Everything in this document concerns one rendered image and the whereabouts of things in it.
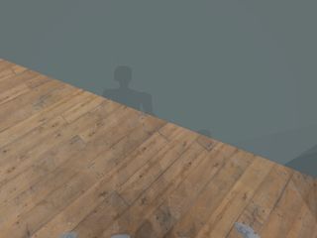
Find robot right hand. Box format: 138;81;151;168
234;222;261;238

